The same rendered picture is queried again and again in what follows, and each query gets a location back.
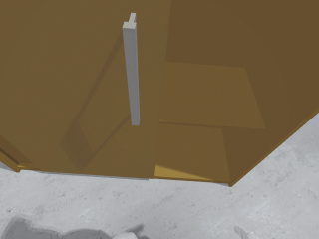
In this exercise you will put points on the wardrobe door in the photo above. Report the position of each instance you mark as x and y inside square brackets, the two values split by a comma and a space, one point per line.
[64, 95]
[12, 151]

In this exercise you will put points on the right robot hand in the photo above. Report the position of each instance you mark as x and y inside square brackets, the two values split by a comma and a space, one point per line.
[244, 233]

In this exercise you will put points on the handle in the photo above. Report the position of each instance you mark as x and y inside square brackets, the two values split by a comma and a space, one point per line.
[131, 58]

